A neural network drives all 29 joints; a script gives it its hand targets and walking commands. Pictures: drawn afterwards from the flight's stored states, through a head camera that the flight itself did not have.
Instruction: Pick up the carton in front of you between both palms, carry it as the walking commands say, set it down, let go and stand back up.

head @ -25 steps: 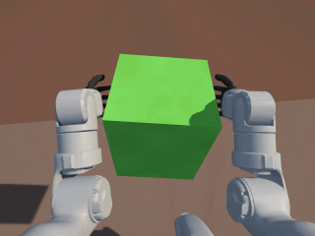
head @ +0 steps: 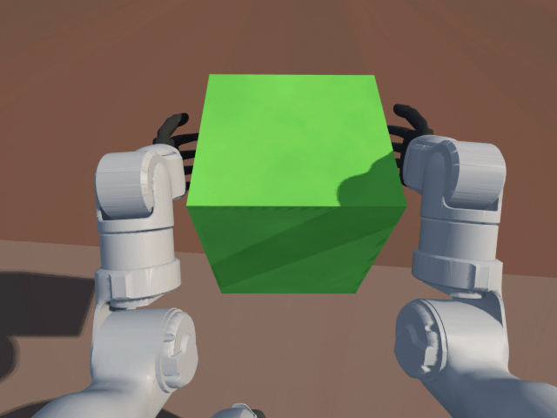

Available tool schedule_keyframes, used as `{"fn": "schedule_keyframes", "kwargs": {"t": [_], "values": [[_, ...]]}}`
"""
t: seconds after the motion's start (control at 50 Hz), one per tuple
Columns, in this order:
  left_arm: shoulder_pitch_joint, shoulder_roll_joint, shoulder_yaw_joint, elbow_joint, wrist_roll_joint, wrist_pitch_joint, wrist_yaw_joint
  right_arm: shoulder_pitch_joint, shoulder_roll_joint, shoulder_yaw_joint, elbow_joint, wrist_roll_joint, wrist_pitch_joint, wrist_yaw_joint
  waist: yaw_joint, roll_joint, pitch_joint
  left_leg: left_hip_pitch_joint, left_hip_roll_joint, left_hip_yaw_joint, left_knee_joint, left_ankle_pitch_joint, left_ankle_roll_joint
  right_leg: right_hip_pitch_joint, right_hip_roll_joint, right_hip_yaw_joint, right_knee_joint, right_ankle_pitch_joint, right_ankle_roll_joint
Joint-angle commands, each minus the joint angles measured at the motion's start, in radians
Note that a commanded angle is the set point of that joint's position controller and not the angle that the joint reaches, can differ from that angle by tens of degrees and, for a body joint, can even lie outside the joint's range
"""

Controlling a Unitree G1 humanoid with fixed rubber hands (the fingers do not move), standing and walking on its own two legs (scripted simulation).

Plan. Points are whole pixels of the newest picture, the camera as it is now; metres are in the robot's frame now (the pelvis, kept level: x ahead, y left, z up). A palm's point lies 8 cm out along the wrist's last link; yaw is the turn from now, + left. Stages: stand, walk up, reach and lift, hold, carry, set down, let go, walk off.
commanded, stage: carry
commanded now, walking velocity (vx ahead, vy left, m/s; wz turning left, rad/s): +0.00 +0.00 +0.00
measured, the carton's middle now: (290, 195) +0.40 +0.02 +0.10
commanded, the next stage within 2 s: none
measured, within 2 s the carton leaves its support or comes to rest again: neither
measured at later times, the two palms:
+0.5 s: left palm (213, 127) +0.47 +0.13 +0.16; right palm (427, 136) +0.47 -0.17 +0.16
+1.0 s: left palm (222, 137) +0.46 +0.12 +0.16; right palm (438, 147) +0.45 -0.18 +0.16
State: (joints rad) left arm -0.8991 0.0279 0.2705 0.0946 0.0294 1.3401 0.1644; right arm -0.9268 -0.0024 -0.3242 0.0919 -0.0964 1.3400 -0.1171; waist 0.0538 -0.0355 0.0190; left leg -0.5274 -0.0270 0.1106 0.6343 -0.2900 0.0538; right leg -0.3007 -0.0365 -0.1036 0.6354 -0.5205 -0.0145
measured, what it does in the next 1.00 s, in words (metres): walks ahead: right foot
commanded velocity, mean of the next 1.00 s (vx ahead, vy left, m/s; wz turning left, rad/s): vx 0.00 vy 0.00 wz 0.00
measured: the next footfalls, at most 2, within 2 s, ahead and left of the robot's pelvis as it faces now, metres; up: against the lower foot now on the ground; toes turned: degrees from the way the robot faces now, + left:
right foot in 0.18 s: +0.08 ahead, -0.12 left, -0.01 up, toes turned -5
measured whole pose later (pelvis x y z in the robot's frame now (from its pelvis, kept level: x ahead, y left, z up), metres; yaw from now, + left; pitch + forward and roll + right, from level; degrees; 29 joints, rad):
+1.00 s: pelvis +0.11 -0.02 +0.02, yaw -1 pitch +0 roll +1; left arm -0.69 0.01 0.21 0.29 0.07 1.24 0.12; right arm -0.70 -0.01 -0.20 0.30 -0.06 1.22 -0.12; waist -0.01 -0.01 -0.09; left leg -0.23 0.01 0.11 0.59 -0.49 0.01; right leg -0.10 0.00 -0.06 0.49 -0.52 -0.02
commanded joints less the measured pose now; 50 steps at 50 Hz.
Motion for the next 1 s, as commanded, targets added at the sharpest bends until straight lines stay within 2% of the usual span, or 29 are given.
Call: {"fn": "schedule_keyframes", "kwargs": {"t": [0.0,0.02,0.04,0.08,0.12,0.16,0.18,0.2,0.22,0.28,0.4,0.48,0.56,0.62,0.72,0.84,0.98], "values": [[-0.839,-1.065,-0.592,-0.066,-0.448,0.008,-0.271,-0.604,0.963,0.555,0.078,0.350,0.001,0.178,-0.094,0.262,-0.702,0.764,0.353,-0.448,-0.118,0.783,0.202,-0.151,0.006,0.077,0.125,-0.061,0.032],[-0.831,-1.080,-0.587,-0.039,-0.443,0.009,-0.273,-0.595,0.974,0.556,0.080,0.362,0.000,0.185,-0.092,0.247,-0.653,0.757,0.348,-0.441,-0.129,0.830,0.199,-0.183,0.007,0.105,0.110,-0.126,0.028],[-0.822,-1.092,-0.576,-0.020,-0.435,0.006,-0.274,-0.615,1.002,0.567,0.065,0.383,-0.002,0.194,-0.093,0.192,-0.636,0.756,0.330,-0.407,-0.121,0.861,0.177,-0.177,0.010,0.109,0.081,-0.103,0.028],[-0.797,-1.108,-0.550,0.005,-0.417,-0.006,-0.267,-0.691,1.059,0.594,0.012,0.432,-0.009,0.207,-0.076,0.167,-0.635,0.739,0.270,-0.309,-0.084,0.874,0.118,-0.120,0.016,0.100,-0.026,-0.028,0.024],[-0.777,-1.107,-0.534,0.002,-0.397,-0.015,-0.254,-0.761,1.091,0.617,-0.037,0.474,-0.013,0.214,-0.060,0.149,-0.665,0.678,0.225,-0.217,-0.048,0.801,0.070,0.035,0.021,0.068,-0.145,0.124,0.014],[-0.761,-1.090,-0.518,0.000,-0.381,-0.012,-0.243,-0.785,1.087,0.626,-0.053,0.494,-0.012,0.211,-0.048,0.118,-0.670,0.550,0.192,-0.180,-0.050,0.584,0.043,0.193,-0.004,0.077,-0.165,0.265,-0.003],[-0.751,-1.076,-0.511,0.007,-0.376,-0.008,-0.241,-0.782,1.077,0.625,-0.044,0.495,-0.010,0.210,-0.044,0.058,-0.671,0.479,0.174,-0.158,-0.038,0.486,0.029,0.257,-0.044,0.105,-0.097,0.433,-0.011],[-0.741,-1.056,-0.503,0.025,-0.367,-0.004,-0.240,-0.777,1.075,0.625,-0.027,0.496,-0.005,0.210,-0.043,0.012,-0.646,0.434,0.154,-0.143,-0.035,0.454,0.017,0.274,-0.060,0.112,-0.060,0.547,-0.019],[-0.716,-1.047,-0.494,0.055,-0.362,0.000,-0.242,-0.757,1.064,0.618,0.001,0.491,-0.002,0.211,-0.041,0.001,-0.625,0.415,0.144,-0.133,-0.025,0.438,0.013,0.275,-0.068,0.115,-0.054,0.609,-0.020],[-0.669,-1.047,-0.467,0.133,-0.350,-0.002,-0.257,-0.684,1.063,0.583,0.100,0.467,-0.005,0.218,-0.047,0.002,-0.591,0.434,0.139,-0.125,-0.001,0.467,0.010,0.246,-0.073,0.119,-0.043,0.697,-0.018],[-0.628,-1.128,-0.431,0.227,-0.344,-0.061,-0.289,-0.567,1.121,0.506,0.242,0.417,-0.063,0.242,-0.058,0.031,-0.511,0.457,0.140,-0.114,-0.007,0.504,0.002,0.205,-0.070,0.113,-0.072,0.701,-0.012],[-0.659,-1.178,-0.475,0.165,-0.377,-0.113,-0.295,-0.585,1.160,0.534,0.184,0.433,-0.114,0.243,-0.060,0.031,-0.494,0.451,0.135,-0.106,-0.015,0.432,0.003,0.229,-0.077,0.119,-0.096,0.705,-0.019],[-0.669,-1.180,-0.538,0.058,-0.412,-0.135,-0.281,-0.590,1.167,0.595,0.088,0.463,-0.136,0.227,-0.059,0.005,-0.522,0.431,0.126,-0.099,-0.016,0.311,0.006,0.298,-0.093,0.129,-0.105,0.752,-0.031],[-0.643,-1.162,-0.569,0.003,-0.419,-0.136,-0.269,-0.576,1.157,0.631,0.037,0.477,-0.135,0.218,-0.058,0.004,-0.532,0.456,0.125,-0.100,-0.026,0.310,0.008,0.299,-0.094,0.128,-0.111,0.726,-0.033],[-0.564,-1.133,-0.576,0.019,-0.397,-0.130,-0.268,-0.506,1.137,0.645,0.055,0.469,-0.130,0.225,-0.059,0.017,-0.528,0.473,0.136,-0.109,-0.029,0.373,0.010,0.304,-0.084,0.116,-0.114,0.697,-0.028],[-0.538,-1.122,-0.563,0.065,-0.374,-0.136,-0.278,-0.493,1.130,0.636,0.091,0.457,-0.138,0.239,-0.060,0.016,-0.475,0.446,0.135,-0.106,-0.047,0.339,0.008,0.293,-0.085,0.116,-0.134,0.686,-0.027],[-0.552,-1.122,-0.559,0.069,-0.374,-0.143,-0.279,-0.503,1.128,0.624,0.101,0.452,-0.145,0.241,-0.059,0.021,-0.447,0.444,0.142,-0.109,-0.070,0.306,0.010,0.278,-0.085,0.117,-0.161,0.609,-0.028]]}}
